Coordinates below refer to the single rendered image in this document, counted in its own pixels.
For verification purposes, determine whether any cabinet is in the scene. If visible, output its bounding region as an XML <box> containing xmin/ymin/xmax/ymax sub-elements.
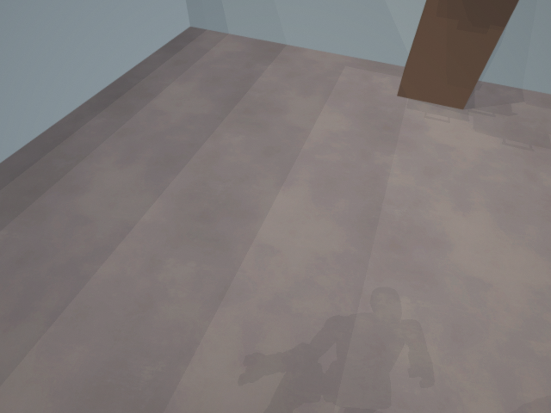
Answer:
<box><xmin>397</xmin><ymin>0</ymin><xmax>519</xmax><ymax>109</ymax></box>

